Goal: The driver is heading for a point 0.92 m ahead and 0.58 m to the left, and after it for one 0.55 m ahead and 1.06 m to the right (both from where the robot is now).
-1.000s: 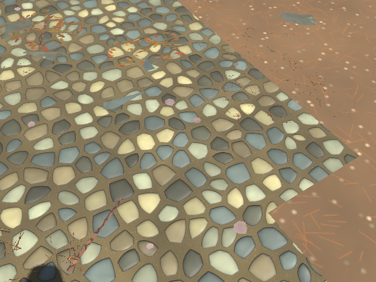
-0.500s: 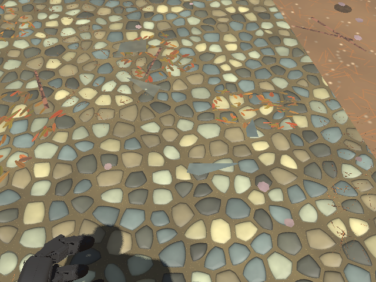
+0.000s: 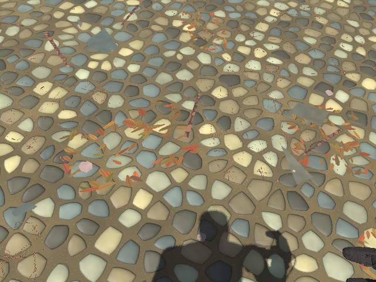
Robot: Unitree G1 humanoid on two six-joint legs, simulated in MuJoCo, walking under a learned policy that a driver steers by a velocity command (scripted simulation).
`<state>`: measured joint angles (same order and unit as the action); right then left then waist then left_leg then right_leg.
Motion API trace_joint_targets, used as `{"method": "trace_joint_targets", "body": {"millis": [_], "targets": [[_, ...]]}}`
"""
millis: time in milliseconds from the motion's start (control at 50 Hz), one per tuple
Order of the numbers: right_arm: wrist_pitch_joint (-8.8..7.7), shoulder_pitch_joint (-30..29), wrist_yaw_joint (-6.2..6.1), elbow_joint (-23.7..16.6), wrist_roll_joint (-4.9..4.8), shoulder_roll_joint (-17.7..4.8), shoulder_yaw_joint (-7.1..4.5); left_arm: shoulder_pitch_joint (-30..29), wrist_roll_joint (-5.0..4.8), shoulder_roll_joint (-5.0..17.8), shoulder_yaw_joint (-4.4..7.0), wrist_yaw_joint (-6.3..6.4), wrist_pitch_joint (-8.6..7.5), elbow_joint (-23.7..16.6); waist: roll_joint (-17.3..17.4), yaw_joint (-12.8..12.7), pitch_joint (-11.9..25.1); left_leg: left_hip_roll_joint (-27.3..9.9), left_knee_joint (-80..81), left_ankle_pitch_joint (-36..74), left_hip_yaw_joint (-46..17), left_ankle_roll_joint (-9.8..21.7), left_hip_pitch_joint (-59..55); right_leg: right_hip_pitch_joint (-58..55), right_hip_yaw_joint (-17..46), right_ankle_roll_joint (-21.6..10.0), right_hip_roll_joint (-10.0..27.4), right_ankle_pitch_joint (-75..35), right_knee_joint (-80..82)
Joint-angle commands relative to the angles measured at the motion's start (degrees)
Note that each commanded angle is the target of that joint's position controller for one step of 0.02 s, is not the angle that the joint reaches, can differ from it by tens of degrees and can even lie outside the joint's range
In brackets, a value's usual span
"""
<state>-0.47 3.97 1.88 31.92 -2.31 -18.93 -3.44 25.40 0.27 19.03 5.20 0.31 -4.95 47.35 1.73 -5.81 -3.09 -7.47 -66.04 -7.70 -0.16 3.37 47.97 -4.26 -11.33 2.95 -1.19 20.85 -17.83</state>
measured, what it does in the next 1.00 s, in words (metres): walks ahead, turning left: left foot, then right foot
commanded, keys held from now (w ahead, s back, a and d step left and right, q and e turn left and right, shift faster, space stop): w+q+shift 0.18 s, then w+shift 0.22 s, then shift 0.28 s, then q+shift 0.32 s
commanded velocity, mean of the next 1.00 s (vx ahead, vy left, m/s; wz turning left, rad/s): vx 0.62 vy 0.00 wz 0.56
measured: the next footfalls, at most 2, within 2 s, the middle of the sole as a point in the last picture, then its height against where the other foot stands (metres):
left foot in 0.16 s outside the picture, level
right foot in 0.60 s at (185, 190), level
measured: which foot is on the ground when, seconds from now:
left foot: up 0.00-0.14, down 0.16-0.58, up 0.60-1.00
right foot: down 0.00-0.16, up 0.18-0.58, down 0.60-1.00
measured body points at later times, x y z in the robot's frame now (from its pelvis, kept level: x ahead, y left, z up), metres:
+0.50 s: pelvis +0.45 +0.08 +0.01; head +0.47 +0.12 +0.45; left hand +0.62 +0.37 -0.06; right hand +0.53 -0.17 -0.11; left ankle +0.29 +0.08 -0.72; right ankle +0.76 -0.01 -0.66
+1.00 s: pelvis +0.69 +0.16 +0.01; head +0.70 +0.21 +0.46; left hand +0.66 +0.48 -0.11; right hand +0.98 +0.01 -0.07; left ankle +0.70 +0.31 -0.70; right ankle +0.79 +0.07 -0.73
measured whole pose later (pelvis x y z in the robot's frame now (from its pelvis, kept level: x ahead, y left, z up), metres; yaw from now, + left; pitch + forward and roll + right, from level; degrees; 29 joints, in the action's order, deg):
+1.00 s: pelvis +0.69 +0.16 +0.01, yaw +34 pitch +1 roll -4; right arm 3.5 8.8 -0.1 39.1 -0.8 -17.6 -3.8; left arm 6.0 -0.2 17.6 3.4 1.2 -0.8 45.2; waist -0.5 -0.9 -4.0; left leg -4.5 -43.2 -11.8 -0.2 -0.3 29.8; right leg 14.3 -11.4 0.0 2.1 9.1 -23.2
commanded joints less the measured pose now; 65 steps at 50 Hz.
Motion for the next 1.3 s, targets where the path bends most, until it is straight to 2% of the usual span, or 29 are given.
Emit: {"method": "trace_joint_targets", "body": {"millis": [20, 80, 120, 140, 160, 180, 200, 220, 260, 320, 440, 520, 560, 580, 600, 620, 640, 660, 700, 760, 840, 920, 1020, 1040, 1060, 1080, 1100, 1140, 1300], "targets": [[-0.93, -4.1, 1.38, -3.8, 0.4, -0.5, 0.61, -9.0, 0.0, 6.9, 0.6, 0.24, -1.48, -5.5, -0.9, 3.7, -6.4, -0.5, 10.8, 9.5, 1.8, 1.2, -3.9, 7.8, 2.2, -7.3, 14.0, -24.4, 11.8], [-1.46, -4.1, 2.13, -4.1, 0.0, -3.1, -0.66, -7.0, 0.02, 11.7, 1.33, 0.42, -0.5, -4.6, -5.2, 6.1, -2.7, 7.1, 17.8, 7.1, 10.0, 4.1, -16.3, 2.1, -2.5, -5.8, 13.8, -64.9, 4.6], [-0.61, 8.8, 1.84, -1.6, -1.02, -7.7, -3.24, -9.1, -0.5, 14.7, 2.14, 0.64, 0.8, -5.5, -10.9, 14.6, 4.6, 11.2, 16.9, -1.3, 11.5, 6.4, -30.7, 1.1, -2.7, -6.3, 15.8, -87.7, -13.7], [-0.01, 23.5, 1.41, 2.8, -0.74, -12.0, -5.64, -12.7, -0.96, 14.6, 2.23, 0.71, 0.87, -7.3, -9.5, 21.8, 10.7, 11.9, 21.7, -0.1, 8.7, 9.3, -50.0, 9.9, -1.4, -6.1, 15.0, -85.6, -30.5], [0.6, 30.8, 0.36, 6.6, -1.29, -13.6, -6.49, -13.5, -0.96, 8.9, 0.64, 0.74, 0.01, -7.5, 1.0, 22.8, 9.2, 8.5, 27.8, 2.7, -0.2, 12.0, -64.8, 26.4, -0.4, -3.3, 6.6, -32.5, -54.8], [-0.35, 23.2, 0.44, 3.8, 0.12, -16.8, -5.55, -6.6, -0.19, -1.0, -2.51, 0.05, -2.52, -11.8, 20.3, 9.7, 13.7, -0.5, 34.8, -7.5, -30.7, 21.4, -74.4, 47.6, 8.5, -2.2, -2.7, 12.3, -74.9], [-1.86, 22.4, 0.58, 1.2, 1.27, -12.4, -4.62, -10.0, -1.82, 4.5, -2.47, -0.45, -5.27, -14.2, 13.1, 12.7, 23.0, -7.3, 48.3, -28.2, -49.5, 24.1, -76.2, 53.4, 20.0, -4.7, -0.8, 7.4, -74.5], [-3.26, 22.7, 0.58, 2.3, 1.84, -9.5, -3.98, -15.9, -3.59, 6.6, -1.99, -0.33, -5.99, -14.9, 4.0, 12.8, 14.3, -7.7, 53.5, -30.0, -49.2, 20.5, -67.9, 54.7, 19.3, -5.8, 1.5, 3.0, -69.6], [-5.11, 15.6, 0.88, 3.1, 2.34, -6.3, -2.67, -15.0, -1.97, 4.3, -2.46, 0.32, -5.03, -12.8, -6.7, 6.0, 5.0, -4.4, 52.7, -19.3, -37.3, 16.6, -48.0, 46.3, 19.1, -5.2, 6.5, -3.2, -59.0], [-5.26, 11.9, -0.25, 4.2, 2.17, -2.3, -1.06, -12.1, -0.52, 3.5, -2.25, -0.34, -1.9, -10.9, -2.6, 2.4, -0.6, 1.4, 54.2, -8.9, -22.9, 14.5, -32.7, 39.9, 16.9, -2.4, 10.2, -6.5, -50.7], [-4.99, 20.4, -2.66, 9.4, 1.71, -2.1, -0.55, -30.7, 1.05, -2.7, -4.61, -2.07, -3.01, -16.3, -2.5, 11.5, -5.0, 7.0, 56.0, 8.4, -9.1, 9.5, -26.3, 31.6, 8.4, -0.6, 4.3, -38.7, -18.0], [-3.28, 26.7, -3.17, 14.7, 1.35, -2.1, -0.44, -34.7, 0.28, -0.2, -2.98, -3.44, -4.05, -18.5, 2.0, 13.2, -2.8, 3.5, 48.4, 19.9, -11.4, 5.9, -42.6, 32.7, 8.7, -4.0, -0.1, -40.3, -7.4], [-2.64, 25.0, -3.83, 14.9, 2.38, -3.7, -0.92, -26.2, 0.53, 2.7, -1.47, -2.98, -4.03, -16.6, 5.7, 7.4, 3.6, 2.8, 39.0, 38.1, -12.5, 3.8, -49.4, 25.9, 7.9, -5.8, -3.3, -34.7, -8.6], [-2.33, 20.8, -3.74, 14.1, 2.73, -5.4, -1.29, -16.7, 0.41, 3.9, -0.87, -2.66, -4.05, -14.5, 6.5, 0.7, 8.4, 3.8, 28.2, 43.4, -10.7, 1.5, -48.2, 16.0, 8.0, -6.8, -2.2, -38.9, -7.4], [-2.25, 16.6, -3.47, 11.6, 3.79, -4.4, -1.03, -4.2, 0.98, 6.1, -0.66, -2.05, -3.6, -11.5, 4.8, -4.7, 16.8, 6.0, 11.7, 33.7, -10.0, -0.9, -39.8, -1.1, 14.2, -8.8, 6.4, -54.9, -12.5], [-2.21, 32.3, -2.75, 14.1, 3.4, 5.4, 1.25, -1.4, 3.49, 8.4, -1.14, -2.74, -3.4, -9.3, -19.5, 2.6, 30.3, 17.0, -20.2, -29.1, -10.9, -6.8, -19.5, -26.0, 38.8, -23.2, 27.4, -79.1, -20.6], [-2.43, 36.8, -1.7, 17.1, 2.56, -1.4, 1.02, 2.6, 2.49, 5.2, -1.48, -3.22, -2.54, -9.6, -15.8, -1.6, 42.5, 17.0, -26.2, -33.0, -20.0, -6.9, -17.9, -32.9, 47.8, -25.0, 27.2, -80.9, -18.4], [-1.8, 30.9, -1.57, 15.1, -1.07, -3.4, 0.22, -2.8, 0.64, 6.0, -0.59, -3.24, -1.85, -8.9, -15.3, -0.3, 37.7, 13.0, -29.1, -28.7, -19.0, -7.2, -9.8, -29.6, 47.5, -26.7, 28.2, -54.9, -13.9], [-0.53, 13.3, -2.58, 10.4, 0.88, -5.4, -0.25, -14.9, 0.23, -0.5, -2.85, -1.57, -0.6, -10.4, 0.4, 1.7, 17.1, 8.0, -16.4, -21.6, -10.1, -6.5, -10.9, -1.9, 33.8, -20.1, 19.8, -42.7, -6.0], [1.57, 17.3, -3.5, 10.4, 0.88, -0.3, 0.04, -19.0, 1.49, 0.5, -2.75, -1.53, -0.61, -8.5, -4.8, 7.9, 7.9, 4.8, -1.8, -22.4, -6.6, -6.8, -20.9, 19.3, 20.5, -17.8, 15.4, -48.9, -0.5], [1.73, 15.7, -3.68, 8.1, 1.33, -0.6, -0.08, -20.7, 0.65, 5.5, -0.62, 0.1, 0.9, -7.5, -7.1, 8.4, 12.1, 2.5, 9.6, -8.7, -3.3, -6.9, -23.4, 20.0, 13.9, -17.9, 17.9, -48.2, 2.4], [3.3, 10.3, -2.49, 5.8, 1.41, -3.5, -1.49, -23.7, -0.01, 5.9, -0.34, 1.19, 2.75, -7.1, -9.0, 7.6, 9.1, 1.8, 17.4, -1.1, -1.5, -4.8, -26.5, 22.5, 8.6, -14.8, 17.5, -21.7, 5.1], [3.85, 9.3, -1.5, 4.3, 1.72, -4.7, -3.28, -23.7, -1.52, 6.3, 0.28, 1.22, 4.62, -5.3, -7.1, 7.8, 6.3, 4.4, 30.8, -2.9, 2.7, -0.8, -29.6, 16.8, 6.1, -10.3, 18.7, -13.1, -2.5], [3.65, 11.3, -1.82, 5.0, 1.99, -5.7, -4.06, -21.4, -1.58, 4.9, 0.08, 1.07, 5.06, -4.2, -3.7, 7.9, 6.2, 5.6, 35.4, 0.0, 1.2, 1.1, -33.1, 17.7, 4.4, -7.6, 16.3, -9.4, -8.9], [3.3, 13.8, -2.73, 4.8, 2.14, -11.9, -5.95, -19.1, -0.22, 2.8, -0.37, 0.81, 5.66, -4.1, 10.5, 7.2, 3.8, -2.1, 44.7, 16.7, -14.1, 5.9, -37.0, 25.5, -0.9, -2.5, 9.2, 0.3, -25.5], [2.35, 12.9, -3.02, 2.6, 3.17, -16.8, -6.54, -22.2, 1.39, 1.9, -0.91, 0.94, 5.59, -8.1, 19.0, 6.0, 4.7, -10.6, 47.7, 17.3, -34.6, 17.0, -43.7, 43.2, 4.4, 1.3, -0.6, 16.7, -40.6], [0.77, 13.3, -2.48, 2.3, 3.57, -14.2, -6.05, -25.9, 1.18, 2.9, -0.79, 1.02, 4.99, -8.6, 10.9, 8.4, 9.0, -10.5, 48.4, 16.3, -35.2, 18.1, -44.9, 45.8, 14.2, 0.1, -0.7, 15.8, -48.5], [-1.04, 12.3, -2.29, 2.5, 0.44, -10.0, -5.26, -24.5, -0.42, 4.6, 0.07, 0.24, 3.56, -7.1, 2.7, 6.8, 11.7, -5.8, 50.6, -19.1, -31.5, 11.8, -46.5, 46.6, 18.1, -2.9, 3.0, 4.2, -44.3], [-1.37, 14.3, -4.35, 1.9, 0.67, -8.7, -4.25, -30.9, -1.12, 2.4, 0.31, -1.49, -0.83, -7.8, 6.3, 8.3, 6.4, 0.9, 53.5, -21.3, -29.7, 10.0, -41.4, 37.0, 17.3, -0.9, -1.7, -7.1, -20.1]]}}
Velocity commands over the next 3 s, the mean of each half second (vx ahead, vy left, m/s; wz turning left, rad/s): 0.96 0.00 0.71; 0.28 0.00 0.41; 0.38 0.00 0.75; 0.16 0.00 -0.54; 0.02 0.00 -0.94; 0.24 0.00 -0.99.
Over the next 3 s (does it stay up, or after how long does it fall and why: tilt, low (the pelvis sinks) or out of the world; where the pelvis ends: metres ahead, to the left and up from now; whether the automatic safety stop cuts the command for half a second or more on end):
stays up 1.05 0.40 0.02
